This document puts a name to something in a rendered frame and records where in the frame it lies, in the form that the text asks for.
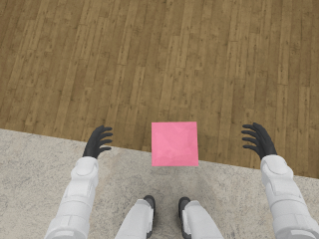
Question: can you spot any robot right shin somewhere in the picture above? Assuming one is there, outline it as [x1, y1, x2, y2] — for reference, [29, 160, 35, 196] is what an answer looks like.
[185, 200, 200, 234]

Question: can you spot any robot right forearm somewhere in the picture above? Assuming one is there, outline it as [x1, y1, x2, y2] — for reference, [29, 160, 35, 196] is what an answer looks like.
[260, 154, 319, 239]

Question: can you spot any robot left foot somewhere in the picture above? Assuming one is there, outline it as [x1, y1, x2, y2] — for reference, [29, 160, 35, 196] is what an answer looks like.
[144, 195, 156, 239]

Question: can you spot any left robot hand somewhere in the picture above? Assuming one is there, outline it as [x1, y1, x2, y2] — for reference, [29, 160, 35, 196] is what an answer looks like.
[82, 125, 113, 159]

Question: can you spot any right robot hand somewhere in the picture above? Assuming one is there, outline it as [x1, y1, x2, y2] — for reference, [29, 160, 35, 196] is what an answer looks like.
[241, 122, 278, 160]

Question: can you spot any robot left forearm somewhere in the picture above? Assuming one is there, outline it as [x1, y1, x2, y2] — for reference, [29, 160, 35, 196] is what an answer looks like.
[44, 156, 99, 239]

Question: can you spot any carton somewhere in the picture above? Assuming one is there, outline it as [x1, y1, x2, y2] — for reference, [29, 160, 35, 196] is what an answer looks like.
[152, 121, 198, 166]

